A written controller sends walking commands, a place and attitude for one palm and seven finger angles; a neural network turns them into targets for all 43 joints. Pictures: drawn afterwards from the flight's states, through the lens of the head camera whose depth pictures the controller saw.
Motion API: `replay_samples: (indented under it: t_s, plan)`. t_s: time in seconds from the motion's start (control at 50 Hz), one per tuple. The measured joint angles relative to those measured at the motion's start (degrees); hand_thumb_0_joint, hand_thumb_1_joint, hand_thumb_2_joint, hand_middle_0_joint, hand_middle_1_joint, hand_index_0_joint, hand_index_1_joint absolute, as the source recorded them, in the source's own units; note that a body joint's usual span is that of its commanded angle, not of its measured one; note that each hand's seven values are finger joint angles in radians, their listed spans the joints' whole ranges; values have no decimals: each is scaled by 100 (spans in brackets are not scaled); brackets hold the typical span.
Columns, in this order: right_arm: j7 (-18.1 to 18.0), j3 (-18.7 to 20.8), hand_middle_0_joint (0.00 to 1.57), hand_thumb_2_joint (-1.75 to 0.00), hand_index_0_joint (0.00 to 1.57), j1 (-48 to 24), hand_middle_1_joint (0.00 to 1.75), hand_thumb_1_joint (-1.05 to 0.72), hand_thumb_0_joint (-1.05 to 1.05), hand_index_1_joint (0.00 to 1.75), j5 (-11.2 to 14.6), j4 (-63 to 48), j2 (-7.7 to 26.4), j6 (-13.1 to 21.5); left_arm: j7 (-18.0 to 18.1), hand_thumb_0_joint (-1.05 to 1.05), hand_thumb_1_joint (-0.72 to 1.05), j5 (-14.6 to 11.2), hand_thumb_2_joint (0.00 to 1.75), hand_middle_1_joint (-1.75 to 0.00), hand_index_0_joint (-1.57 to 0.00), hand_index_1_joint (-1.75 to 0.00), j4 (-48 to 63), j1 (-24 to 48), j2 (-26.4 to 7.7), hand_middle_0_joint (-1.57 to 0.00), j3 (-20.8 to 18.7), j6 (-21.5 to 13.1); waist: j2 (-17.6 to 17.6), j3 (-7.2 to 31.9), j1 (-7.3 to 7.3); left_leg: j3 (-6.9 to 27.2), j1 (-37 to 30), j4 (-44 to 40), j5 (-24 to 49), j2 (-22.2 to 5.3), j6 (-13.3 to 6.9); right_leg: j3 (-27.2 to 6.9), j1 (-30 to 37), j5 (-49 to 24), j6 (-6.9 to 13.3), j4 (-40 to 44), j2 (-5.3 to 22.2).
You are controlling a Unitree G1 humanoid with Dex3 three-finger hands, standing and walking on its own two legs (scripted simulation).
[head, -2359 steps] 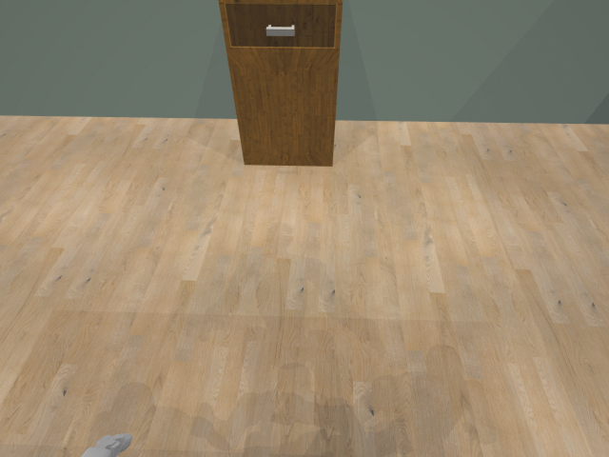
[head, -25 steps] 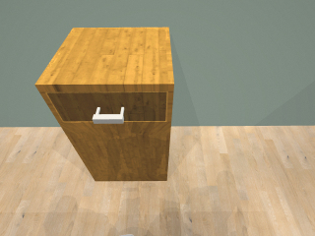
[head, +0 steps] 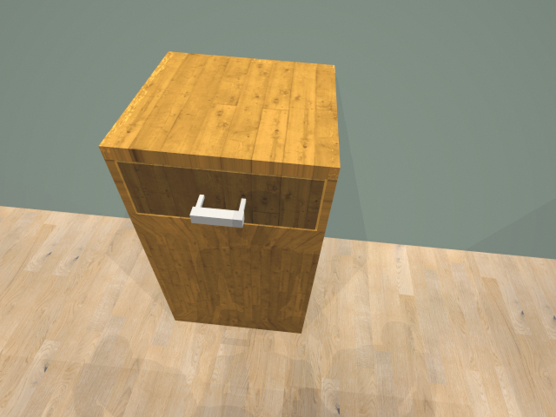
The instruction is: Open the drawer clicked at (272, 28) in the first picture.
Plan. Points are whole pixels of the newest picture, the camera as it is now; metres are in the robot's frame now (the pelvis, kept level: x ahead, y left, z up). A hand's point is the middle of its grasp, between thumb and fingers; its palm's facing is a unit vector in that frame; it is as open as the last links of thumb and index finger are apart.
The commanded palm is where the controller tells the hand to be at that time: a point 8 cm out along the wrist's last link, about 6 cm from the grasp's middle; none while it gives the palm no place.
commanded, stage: come to a stop and stand still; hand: left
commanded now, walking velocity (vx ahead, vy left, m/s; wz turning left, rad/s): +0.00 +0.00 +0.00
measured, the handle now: (219, 209) +0.52 +0.18 -0.07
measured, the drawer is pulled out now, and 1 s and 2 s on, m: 0.00 0.00 0.00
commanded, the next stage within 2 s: look again from close up in 0.40 s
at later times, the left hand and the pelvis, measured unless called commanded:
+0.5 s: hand out of the picture +0.02 +0.18 -0.18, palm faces +0.02 -0.98 -0.18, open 7.3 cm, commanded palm none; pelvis +0.02 +0.02 +0.00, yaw -1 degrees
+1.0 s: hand out of the picture -0.03 +0.18 -0.18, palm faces +0.02 -0.99 -0.16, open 7.4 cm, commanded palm none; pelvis -0.02 +0.02 +0.00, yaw +0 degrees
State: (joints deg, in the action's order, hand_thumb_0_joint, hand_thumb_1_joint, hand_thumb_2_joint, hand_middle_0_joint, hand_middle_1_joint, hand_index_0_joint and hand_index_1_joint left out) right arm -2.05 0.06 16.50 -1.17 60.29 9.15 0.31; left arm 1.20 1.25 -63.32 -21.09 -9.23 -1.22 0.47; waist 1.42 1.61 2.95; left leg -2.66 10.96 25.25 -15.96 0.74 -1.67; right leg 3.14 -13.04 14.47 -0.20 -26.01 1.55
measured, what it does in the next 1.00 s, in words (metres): stands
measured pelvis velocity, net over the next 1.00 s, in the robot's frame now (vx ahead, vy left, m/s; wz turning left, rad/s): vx -0.02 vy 0.02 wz -0.01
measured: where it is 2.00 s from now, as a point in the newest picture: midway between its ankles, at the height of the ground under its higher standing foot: outside the picture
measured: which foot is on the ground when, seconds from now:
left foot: down 0.00-1.00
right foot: down 0.00-1.00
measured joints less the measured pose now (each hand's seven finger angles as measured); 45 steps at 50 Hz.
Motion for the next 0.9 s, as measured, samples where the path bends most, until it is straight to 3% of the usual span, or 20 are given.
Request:
replay_samples:
  t_s: [0.26, 0.5, 0.62, 0.9]
  plan:
    - [-60, -192, 20, -90, 20, 168, 30, -93, 1, 30, 25, 366, -148, 130, 47, 1, 92, -52, 90, -30, -20, -30, -161, 495, 46, -20, 128, -80, 11, -146, -203, -106, -428, -228, -69, 120, -120, -113, 361, 82, -139, 144, 104]
    - [-69, -225, 20, -90, 20, 362, 30, -91, 0, 30, 31, 591, -355, 152, 65, 1, 92, -84, 90, -30, -19, -30, -181, 540, 96, -19, 116, -79, -103, -295, -264, -119, -531, -308, -85, 143, -133, -129, 433, 126, -153, 164, 124]
    - [25, -160, 20, -90, 20, 207, 30, -90, 0, 30, 32, 200, -191, 140, 160, 1, 92, -93, 90, -30, -20, -30, -91, 511, 154, -20, 228, -254, -259, -476, -374, -43, -59, 339, -309, 94, -131, -47, 114, 216, -157, -214, 106]
    - [73, -119, 20, -90, 20, 19, 30, -92, 1, 30, 27, 71, 56, 36, 81, 1, 91, -56, 90, -30, -20, -30, 49, 311, 131, -20, 259, -79, -130, -225, -270, -102, -212, 330, -164, 115, -158, -107, 225, 93, -154, -259, 127]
